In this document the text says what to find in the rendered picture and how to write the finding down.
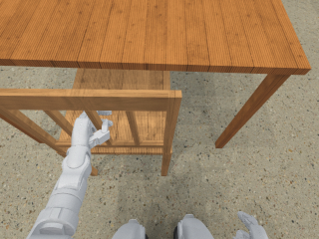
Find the chair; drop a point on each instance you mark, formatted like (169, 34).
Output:
(144, 111)

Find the left robot forearm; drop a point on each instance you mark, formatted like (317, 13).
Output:
(60, 216)

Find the table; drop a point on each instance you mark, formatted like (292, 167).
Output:
(210, 36)

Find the left robot thigh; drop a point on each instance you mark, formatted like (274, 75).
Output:
(131, 231)

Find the left robot hand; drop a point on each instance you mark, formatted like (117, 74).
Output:
(84, 132)

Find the right robot hand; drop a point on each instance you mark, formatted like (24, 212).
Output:
(255, 231)

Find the robot left shin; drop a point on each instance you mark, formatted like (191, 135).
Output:
(133, 221)

